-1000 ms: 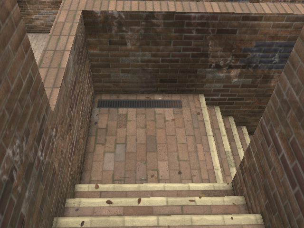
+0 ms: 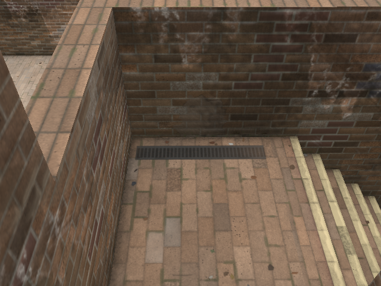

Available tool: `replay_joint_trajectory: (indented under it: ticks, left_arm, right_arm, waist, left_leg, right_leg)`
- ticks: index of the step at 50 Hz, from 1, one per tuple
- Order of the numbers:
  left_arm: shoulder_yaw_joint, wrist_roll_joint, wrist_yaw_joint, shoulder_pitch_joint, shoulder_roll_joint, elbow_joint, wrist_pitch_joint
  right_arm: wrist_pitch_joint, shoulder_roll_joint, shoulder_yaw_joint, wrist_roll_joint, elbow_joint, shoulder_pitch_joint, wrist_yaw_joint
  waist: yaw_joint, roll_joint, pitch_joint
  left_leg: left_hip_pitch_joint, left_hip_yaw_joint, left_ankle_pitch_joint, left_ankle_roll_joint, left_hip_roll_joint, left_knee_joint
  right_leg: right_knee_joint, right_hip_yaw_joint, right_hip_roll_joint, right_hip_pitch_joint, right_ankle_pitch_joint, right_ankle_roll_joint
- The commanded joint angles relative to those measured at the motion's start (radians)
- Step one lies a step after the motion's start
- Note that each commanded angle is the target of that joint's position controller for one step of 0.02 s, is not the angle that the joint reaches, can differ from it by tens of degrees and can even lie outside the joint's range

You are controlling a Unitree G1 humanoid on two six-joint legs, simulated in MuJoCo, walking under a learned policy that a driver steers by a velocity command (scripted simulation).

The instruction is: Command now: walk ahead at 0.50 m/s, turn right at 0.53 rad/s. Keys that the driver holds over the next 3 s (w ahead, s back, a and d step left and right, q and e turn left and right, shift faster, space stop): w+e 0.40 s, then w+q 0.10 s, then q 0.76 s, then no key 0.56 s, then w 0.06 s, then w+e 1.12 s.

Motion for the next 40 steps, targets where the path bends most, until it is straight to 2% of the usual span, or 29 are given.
replay_joint_trajectory:
  ticks: [1,3,5,7,9,11,12,13,14,15,16,17,18,19,20,21,22,23,24,26,27,29,31,34,35,37,38,39,40]
  left_arm:
    - [0.010,0.038,-0.013,0.154,0.000,-0.007,0.004]
    - [0.003,0.011,-0.043,-0.033,0.026,-0.080,-0.016]
    - [-0.002,0.029,-0.069,-0.113,0.039,-0.114,-0.022]
    - [-0.015,0.030,-0.088,-0.181,0.008,-0.148,-0.002]
    - [0.001,0.015,-0.106,-0.132,0.050,-0.133,0.018]
    - [0.005,0.019,-0.114,-0.128,0.078,-0.131,0.034]
    - [0.000,0.001,-0.116,-0.124,0.061,-0.131,0.024]
    - [0.005,-0.015,-0.109,-0.081,0.055,-0.126,0.014]
    - [0.043,0.004,-0.105,0.219,0.119,-0.001,0.005]
    - [0.060,0.031,-0.097,0.419,0.189,0.062,0.005]
    - [0.043,0.025,-0.101,0.325,0.242,0.079,0.006]
    - [0.032,0.011,-0.101,0.305,0.186,0.028,0.025]
    - [0.014,0.031,-0.104,0.302,0.135,0.037,0.025]
    - [0.041,0.034,-0.096,0.201,0.209,0.031,0.037]
    - [0.049,0.054,-0.085,0.181,0.241,0.052,0.015]
    - [0.014,0.066,-0.068,0.076,0.138,0.014,-0.002]
    - [-0.017,0.056,-0.044,0.004,0.055,0.012,-0.010]
    - [-0.017,0.053,-0.030,-0.009,0.068,0.012,-0.010]
    - [0.004,0.082,-0.028,0.017,0.144,0.023,-0.020]
    - [-0.003,0.040,-0.001,0.108,0.098,0.068,-0.046]
    - [-0.013,0.012,0.020,0.073,0.061,0.062,-0.050]
    - [-0.029,0.013,0.033,0.076,0.030,0.064,-0.036]
    - [-0.020,0.036,0.020,0.013,0.086,0.037,-0.037]
    - [-0.024,0.012,0.001,0.032,0.052,0.032,-0.034]
    - [-0.029,0.010,0.013,0.012,0.030,0.021,-0.018]
    - [-0.018,0.024,0.021,-0.029,0.043,0.032,-0.012]
    - [-0.009,0.040,0.027,-0.069,0.065,0.013,-0.031]
    - [-0.012,0.043,0.004,0.076,-0.011,-0.031,-0.039]
    - [-0.023,0.044,-0.002,0.042,0.017,-0.084,-0.046]
  right_arm:
    - [-0.046,-0.082,0.009,-0.028,-0.070,-0.134,-0.029]
    - [-0.053,-0.066,-0.003,0.024,-0.056,-0.053,-0.065]
    - [-0.057,-0.020,0.019,0.037,-0.050,-0.030,-0.087]
    - [-0.045,-0.043,0.022,0.017,-0.055,-0.034,-0.084]
    - [-0.031,-0.068,0.020,0.014,-0.063,-0.042,-0.064]
    - [-0.022,-0.076,0.008,0.030,-0.075,-0.021,-0.042]
    - [-0.016,-0.079,0.002,0.035,-0.074,-0.036,-0.036]
    - [-0.002,-0.080,-0.002,0.026,-0.061,-0.050,-0.034]
    - [-0.018,-0.101,-0.017,0.023,-0.045,-0.088,-0.031]
    - [-0.029,-0.111,-0.020,0.014,-0.070,-0.155,-0.031]
    - [-0.043,0.021,0.007,-0.008,-0.109,0.084,0.000]
    - [-0.055,-0.075,-0.001,0.006,-0.158,0.049,0.008]
    - [-0.044,-0.111,-0.009,0.041,-0.184,-0.042,0.003]
    - [-0.019,-0.066,-0.004,0.052,-0.249,-0.146,-0.030]
    - [-0.008,0.022,0.022,0.088,-0.297,-0.202,-0.042]
    - [0.021,-0.018,0.011,0.076,-0.286,-0.223,-0.048]
    - [0.036,-0.017,0.005,0.039,-0.278,-0.199,-0.051]
    - [0.043,0.018,0.005,0.002,-0.264,-0.177,-0.051]
    - [0.033,-0.002,-0.007,0.000,-0.198,-0.058,-0.038]
    - [0.031,-0.056,-0.024,0.034,-0.246,-0.173,-0.015]
    - [0.032,-0.053,-0.018,0.014,-0.285,-0.232,-0.013]
    - [0.038,-0.015,-0.001,-0.005,-0.314,-0.312,0.002]
    - [0.043,-0.023,-0.003,0.002,-0.288,-0.248,0.017]
    - [0.069,-0.037,-0.008,-0.006,-0.220,-0.107,0.030]
    - [0.058,-0.051,-0.012,0.017,-0.230,-0.102,0.034]
    - [0.031,-0.069,-0.043,0.033,-0.165,0.085,0.045]
    - [0.023,-0.090,-0.037,0.011,-0.124,0.231,0.056]
    - [0.024,-0.090,0.006,-0.016,-0.129,0.129,0.072]
    - [0.043,-0.088,0.006,-0.007,-0.169,0.082,0.067]
  waist:
    - [0.107,0.151,0.125]
    - [0.035,0.106,0.109]
    - [0.013,0.052,0.167]
    - [-0.028,0.062,0.178]
    - [-0.033,0.110,0.185]
    - [-0.063,0.092,0.205]
    - [-0.068,0.095,0.206]
    - [-0.028,0.076,0.187]
    - [0.094,0.142,0.050]
    - [0.219,-0.158,0.080]
    - [-0.006,-0.430,0.009]
    - [0.047,-0.377,-0.137]
    - [0.069,-0.146,-0.121]
    - [0.008,0.016,-0.053]
    - [-0.032,-0.072,-0.016]
    - [-0.074,0.059,0.115]
    - [-0.121,0.057,0.167]
    - [-0.128,0.025,0.143]
    - [-0.142,-0.024,0.065]
    - [-0.081,-0.069,0.090]
    - [-0.087,-0.027,0.124]
    - [-0.051,-0.028,0.120]
    - [-0.072,-0.073,0.119]
    - [-0.070,-0.042,0.125]
    - [-0.062,-0.033,0.174]
    - [-0.150,-0.047,0.117]
    - [-0.215,0.135,0.088]
    - [-0.020,0.465,0.069]
    - [-0.035,0.400,-0.028]
  left_leg:
    - [-0.319,-0.200,0.678,0.151,0.275,-0.100]
    - [-0.107,-0.187,0.297,0.076,0.230,-0.008]
    - [-0.171,-0.081,0.157,0.058,0.189,0.082]
    - [-0.340,-0.005,0.045,0.070,0.173,0.103]
    - [-0.315,-0.022,0.020,0.073,0.191,0.230]
    - [-0.194,-0.041,0.101,0.063,0.224,0.388]
    - [-0.091,-0.043,0.149,0.047,0.236,0.487]
    - [-0.069,-0.020,0.300,0.052,0.229,0.612]
    - [-0.254,-0.040,0.545,0.056,0.253,0.884]
    - [-0.348,0.109,0.134,-0.008,0.056,1.451]
    - [-0.860,0.001,-0.453,-0.047,0.020,1.588]
    - [-0.883,-0.058,-0.461,-0.057,0.073,1.514]
    - [-0.869,-0.082,-0.320,-0.033,0.109,1.425]
    - [-0.839,-0.018,-0.282,-0.034,0.099,1.425]
    - [-0.910,-0.150,-0.024,-0.033,0.157,1.130]
    - [-0.852,-0.176,0.139,-0.060,0.184,0.926]
    - [-0.698,-0.153,0.246,-0.095,0.174,0.751]
    - [-0.581,-0.096,0.269,-0.116,0.149,0.638]
    - [-0.434,-0.072,0.499,-0.113,0.110,0.750]
    - [-0.637,-0.175,0.722,-0.078,0.132,0.577]
    - [-0.522,-0.173,0.885,-0.082,0.126,0.333]
    - [-0.259,-0.094,1.018,-0.089,0.060,0.116]
    - [-0.084,-0.091,1.062,-0.091,0.032,0.162]
    - [-0.251,-0.126,0.817,-0.077,0.048,0.187]
    - [-0.283,-0.069,0.692,-0.067,0.064,-0.085]
    - [0.135,-0.029,0.820,0.031,0.099,-0.420]
    - [0.337,-0.098,1.285,0.105,0.179,-0.406]
    - [0.557,-0.284,1.876,0.203,0.252,0.024]
    - [0.591,-0.374,1.952,0.241,0.307,0.021]
  right_leg:
    - [-0.213,0.004,-0.031,0.167,0.437,-0.002]
    - [-0.483,0.109,-0.052,-0.017,0.679,-0.061]
    - [-0.771,0.099,-0.030,0.063,0.931,-0.058]
    - [-0.835,-0.033,-0.010,0.332,1.031,-0.023]
    - [-0.765,-0.031,-0.015,0.353,0.977,-0.036]
    - [-0.766,-0.087,-0.022,0.293,0.863,-0.040]
    - [-0.950,-0.073,-0.084,0.278,0.789,-0.056]
    - [-1.195,-0.142,-0.083,0.424,0.648,-0.069]
    - [-1.058,-0.129,-0.079,0.855,0.741,-0.109]
    - [-1.250,-0.133,-0.093,0.948,0.966,-0.206]
    - [-0.761,0.068,-0.214,1.288,1.296,-0.295]
    - [-0.778,0.139,-0.258,1.281,1.179,-0.356]
    - [-0.867,0.171,-0.266,1.107,0.809,-0.339]
    - [-0.993,0.314,-0.276,0.873,0.396,-0.373]
    - [-1.066,0.558,-0.414,0.729,0.052,-0.415]
    - [-1.062,0.512,-0.384,0.518,0.096,-0.371]
    - [-0.963,0.365,-0.296,0.316,0.193,-0.309]
    - [-0.944,0.271,-0.222,0.260,0.238,-0.277]
    - [-0.899,0.254,-0.204,0.232,0.327,-0.265]
    - [-0.821,0.221,-0.184,0.415,0.167,-0.220]
    - [-0.791,0.136,-0.140,0.309,0.081,-0.203]
    - [-0.750,0.012,-0.062,0.193,0.000,-0.182]
    - [-0.659,0.015,-0.086,0.081,-0.021,-0.191]
    - [-0.412,0.111,-0.173,0.330,0.199,-0.185]
    - [-0.347,0.051,-0.156,0.408,0.301,-0.155]
    - [-0.019,-0.049,-0.105,0.325,0.452,-0.108]
    - [0.438,-0.136,0.006,0.167,0.125,-0.062]
    - [0.743,-0.141,0.093,-0.237,-0.628,0.039]
    - [0.742,-0.102,0.050,-0.321,-0.604,0.081]
Next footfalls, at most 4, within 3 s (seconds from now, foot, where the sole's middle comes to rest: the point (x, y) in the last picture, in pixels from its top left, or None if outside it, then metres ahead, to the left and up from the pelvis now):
0.28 right None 0.24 -0.16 -0.96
0.74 left None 0.47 0.02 -1.17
1.34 right None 0.49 -0.25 -1.17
1.68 left None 0.48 0.01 -1.17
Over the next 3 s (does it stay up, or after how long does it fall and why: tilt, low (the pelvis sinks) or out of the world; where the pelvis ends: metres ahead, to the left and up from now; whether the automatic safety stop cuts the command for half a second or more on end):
stays up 0.89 -0.19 -0.74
